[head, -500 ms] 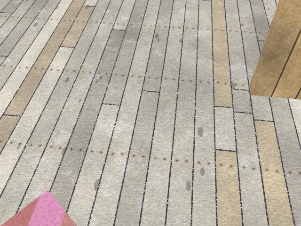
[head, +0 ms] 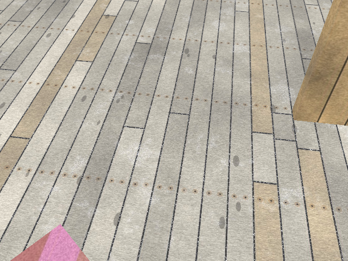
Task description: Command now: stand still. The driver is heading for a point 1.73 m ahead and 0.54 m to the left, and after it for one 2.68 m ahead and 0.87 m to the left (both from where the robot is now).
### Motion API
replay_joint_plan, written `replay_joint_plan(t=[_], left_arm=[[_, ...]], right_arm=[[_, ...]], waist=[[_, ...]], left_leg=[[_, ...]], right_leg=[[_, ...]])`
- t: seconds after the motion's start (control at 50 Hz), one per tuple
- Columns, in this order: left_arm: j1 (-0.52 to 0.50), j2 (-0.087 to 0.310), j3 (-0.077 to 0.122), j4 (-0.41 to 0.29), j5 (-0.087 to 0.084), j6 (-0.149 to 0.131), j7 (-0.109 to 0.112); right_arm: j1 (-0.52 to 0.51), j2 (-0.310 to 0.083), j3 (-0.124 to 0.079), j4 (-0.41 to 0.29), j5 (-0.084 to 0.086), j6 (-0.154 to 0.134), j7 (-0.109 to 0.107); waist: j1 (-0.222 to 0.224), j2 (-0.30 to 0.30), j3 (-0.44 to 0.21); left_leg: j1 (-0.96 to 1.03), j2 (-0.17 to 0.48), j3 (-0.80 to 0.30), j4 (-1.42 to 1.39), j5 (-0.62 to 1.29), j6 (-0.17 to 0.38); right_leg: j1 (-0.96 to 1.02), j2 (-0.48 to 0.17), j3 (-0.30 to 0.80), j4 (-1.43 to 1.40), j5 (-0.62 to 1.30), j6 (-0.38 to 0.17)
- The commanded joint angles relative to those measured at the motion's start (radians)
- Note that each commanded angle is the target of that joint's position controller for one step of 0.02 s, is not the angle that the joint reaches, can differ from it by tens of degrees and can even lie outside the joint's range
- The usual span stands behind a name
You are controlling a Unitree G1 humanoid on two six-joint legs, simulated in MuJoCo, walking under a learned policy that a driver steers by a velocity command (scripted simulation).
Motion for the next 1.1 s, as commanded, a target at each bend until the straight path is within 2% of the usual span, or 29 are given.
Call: replay_joint_plan(t=[0.02, 0.22, 0.5, 0.52, 0.56, 0.6, 0.64, 0.66, 0.7, 0.74, 0.76, 0.78, 0.8, 0.82, 0.84, 0.86, 0.88, 0.9, 0.92, 0.96, 1.02, 1.1], left_arm=[[0.031, 0.088, 0.010, -0.002, 0.000, -0.007, 0.004], [0.055, 0.054, 0.000, 0.042, -0.001, -0.008, 0.009], [0.089, 0.018, -0.005, 0.068, -0.001, -0.010, 0.014], [0.099, 0.012, -0.006, 0.071, 0.000, -0.010, 0.013], [0.102, 0.028, 0.003, 0.062, 0.004, -0.006, 0.012], [0.077, 0.025, 0.009, 0.033, 0.018, -0.003, 0.003], [0.038, -0.025, 0.001, -0.006, 0.033, -0.017, -0.010], [0.013, -0.016, 0.003, -0.025, 0.037, -0.028, -0.015], [-0.005, 0.007, 0.013, -0.052, 0.030, -0.049, -0.027], [0.018, -0.003, 0.017, -0.065, 0.019, -0.065, -0.037], [0.052, -0.013, 0.019, -0.059, 0.013, -0.070, -0.038], [0.129, -0.028, 0.021, -0.032, 0.008, -0.074, -0.036], [0.216, -0.022, 0.029, 0.003, 0.006, -0.074, -0.031], [0.310, 0.022, 0.043, 0.022, 0.015, -0.081, -0.022], [0.434, 0.130, 0.068, 0.031, 0.018, -0.084, -0.014], [0.439, 0.143, 0.075, 0.050, 0.015, -0.070, -0.014], [0.333, 0.100, 0.065, 0.012, 0.016, -0.072, -0.018], [0.264, 0.082, 0.060, -0.015, 0.013, -0.082, -0.023], [0.226, 0.067, 0.055, -0.032, 0.010, -0.093, -0.023], [0.245, 0.031, 0.042, -0.024, 0.008, -0.109, -0.019], [0.326, 0.023, 0.033, 0.005, 0.007, -0.117, -0.016], [0.340, 0.021, 0.023, 0.004, 0.009, -0.118, -0.012]], right_arm=[[0.035, -0.092, -0.012, -0.004, 0.000, -0.008, -0.004], [0.074, -0.063, -0.002, 0.046, 0.000, -0.009, -0.009], [0.114, -0.031, 0.001, 0.079, 0.000, -0.010, -0.013], [0.124, -0.028, 0.001, 0.082, -0.001, -0.009, -0.013], [0.132, -0.063, -0.016, 0.079, -0.003, -0.001, -0.011], [0.168, -0.086, -0.032, 0.074, -0.006, 0.009, -0.006], [0.238, -0.107, -0.049, 0.090, -0.008, 0.008, -0.007], [0.244, -0.106, -0.055, 0.089, -0.011, 0.003, -0.006], [0.222, -0.116, -0.064, 0.074, -0.019, -0.013, 0.000], [0.179, -0.121, -0.071, 0.058, -0.012, -0.025, 0.003], [0.146, -0.115, -0.072, 0.047, -0.005, -0.029, 0.005], [0.113, -0.110, -0.073, 0.036, 0.002, -0.030, 0.006], [0.099, -0.100, -0.073, 0.025, 0.000, -0.032, 0.008], [0.076, -0.062, -0.062, 0.004, -0.006, -0.043, 0.012], [0.061, 0.026, -0.038, -0.037, 0.000, -0.056, 0.024], [0.038, -0.057, -0.057, -0.054, -0.033, -0.056, 0.032], [0.008, -0.064, -0.060, -0.061, -0.040, -0.060, 0.043], [0.009, -0.039, -0.054, -0.056, -0.032, -0.067, 0.052], [0.019, -0.032, -0.054, -0.048, -0.026, -0.073, 0.059], [0.022, -0.043, -0.061, -0.043, -0.030, -0.065, 0.067], [-0.054, -0.033, -0.061, -0.076, -0.025, -0.049, 0.066], [-0.256, -0.008, -0.043, -0.160, -0.015, -0.044, 0.065]], waist=[[-0.002, 0.008, 0.020], [-0.002, 0.009, 0.030], [-0.005, 0.003, 0.039], [-0.006, 0.006, 0.019], [-0.010, 0.031, 0.039], [-0.032, 0.072, 0.112], [-0.056, 0.150, 0.146], [-0.060, 0.140, 0.159], [-0.045, 0.102, 0.137], [-0.012, 0.108, 0.123], [0.015, 0.105, 0.120], [0.053, 0.090, 0.112], [0.080, 0.056, 0.101], [0.115, -0.051, 0.079], [0.144, -0.294, 0.011], [0.118, -0.222, 0.079], [0.064, -0.096, 0.153], [0.033, -0.053, 0.161], [0.009, -0.041, 0.144], [-0.003, -0.047, 0.099], [0.003, -0.072, 0.077], [0.031, -0.087, 0.114]], left_leg=[[-0.030, 0.116, -0.112, -0.070, 0.087, 0.026], [-0.044, 0.109, -0.112, -0.066, 0.083, 0.027], [-0.052, 0.105, -0.113, -0.059, 0.081, 0.031], [-0.044, 0.097, -0.113, -0.070, -0.002, 0.032], [-0.072, 0.079, -0.129, -0.071, -0.267, 0.057], [-0.102, 0.123, -0.227, -0.113, -0.550, 0.115], [-0.060, 0.260, -0.414, -0.214, -0.663, 0.194], [-0.074, 0.311, -0.467, -0.249, -0.625, 0.222], [-0.058, 0.322, -0.454, -0.257, -0.507, 0.230], [-0.102, 0.279, -0.359, -0.227, -0.428, 0.200], [-0.165, 0.241, -0.299, -0.200, -0.393, 0.179], [-0.253, 0.198, -0.237, -0.148, -0.380, 0.160], [-0.340, 0.154, -0.190, -0.064, -0.370, 0.144], [-0.453, 0.093, -0.109, 0.118, -0.327, 0.113], [-0.593, -0.028, 0.057, 0.459, -0.308, 0.065], [-0.665, -0.004, 0.029, 0.645, -0.339, 0.074], [-0.685, 0.053, -0.011, 0.723, -0.238, 0.080], [-0.663, 0.078, -0.026, 0.725, -0.146, 0.074], [-0.627, 0.095, -0.023, 0.706, -0.077, 0.062], [-0.599, 0.094, 0.011, 0.688, -0.011, 0.038], [-0.634, 0.080, 0.057, 0.660, 0.025, 0.017], [-0.580, 0.048, 0.116, 0.429, 0.098, 0.009]], right_leg=[[-0.026, -0.116, 0.103, -0.052, 0.094, -0.019], [-0.035, -0.118, 0.095, -0.042, 0.091, -0.017], [-0.050, -0.119, 0.088, -0.031, 0.086, -0.014], [-0.044, -0.111, 0.083, -0.035, 0.018, -0.016], [-0.091, -0.064, 0.052, 0.022, -0.199, -0.034], [-0.236, -0.024, 0.028, 0.122, -0.392, -0.053], [-0.345, -0.009, -0.062, 0.301, -0.294, -0.044], [-0.364, -0.043, -0.072, 0.370, -0.243, -0.040], [-0.388, -0.074, -0.057, 0.429, -0.271, -0.037], [-0.302, -0.074, -0.075, 0.337, -0.260, -0.040], [-0.194, -0.056, -0.100, 0.248, -0.209, -0.044], [-0.040, -0.025, -0.134, 0.142, -0.126, -0.045], [0.107, 0.005, -0.139, 0.080, -0.113, -0.042], [0.244, -0.101, 0.018, -0.012, -0.200, -0.055], [0.338, -0.361, 0.450, -0.215, -0.521, -0.126], [0.234, -0.443, 0.604, -0.251, -0.625, -0.194], [0.148, -0.415, 0.541, -0.244, -0.581, -0.195], [0.104, -0.369, 0.443, -0.249, -0.449, -0.177], [0.097, -0.327, 0.353, -0.258, -0.306, -0.157], [0.131, -0.271, 0.217, -0.244, -0.040, -0.135], [0.174, -0.245, 0.109, -0.200, 0.305, -0.135], [0.117, -0.213, 0.036, -0.203, 0.472, -0.131]])
Keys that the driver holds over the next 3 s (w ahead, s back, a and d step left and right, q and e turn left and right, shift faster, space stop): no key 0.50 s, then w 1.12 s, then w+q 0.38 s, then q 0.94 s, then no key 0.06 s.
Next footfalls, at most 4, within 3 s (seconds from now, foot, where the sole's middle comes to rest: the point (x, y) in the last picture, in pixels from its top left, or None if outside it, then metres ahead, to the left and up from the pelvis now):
1.28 left None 0.44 0.04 -0.78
1.82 right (211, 206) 0.76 -0.13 -0.78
2.30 left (160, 174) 0.93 0.09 -0.78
2.90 right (198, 168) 0.96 -0.08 -0.78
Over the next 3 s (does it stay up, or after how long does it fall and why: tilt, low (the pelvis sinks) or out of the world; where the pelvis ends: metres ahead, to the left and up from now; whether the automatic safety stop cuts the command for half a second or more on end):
stays up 0.87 -0.04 0.00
